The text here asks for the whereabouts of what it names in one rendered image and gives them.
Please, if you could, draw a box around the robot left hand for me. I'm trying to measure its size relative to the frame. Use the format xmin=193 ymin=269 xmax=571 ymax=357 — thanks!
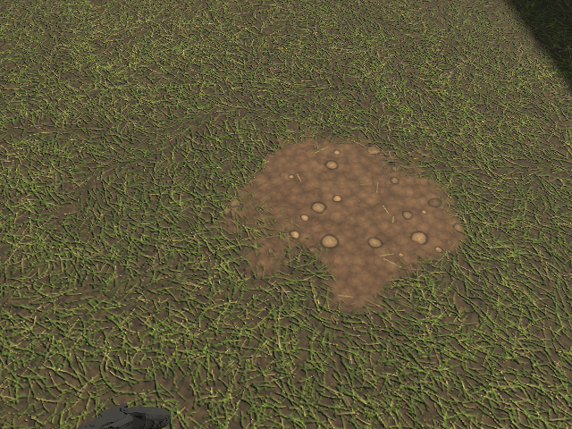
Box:
xmin=77 ymin=403 xmax=171 ymax=429

